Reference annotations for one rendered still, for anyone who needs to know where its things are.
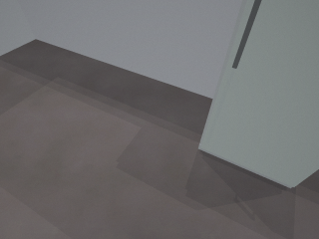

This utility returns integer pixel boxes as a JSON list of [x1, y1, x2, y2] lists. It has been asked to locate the fridge door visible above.
[[201, 0, 319, 187]]

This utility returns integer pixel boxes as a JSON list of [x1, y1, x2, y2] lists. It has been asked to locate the handle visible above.
[[232, 0, 262, 69]]

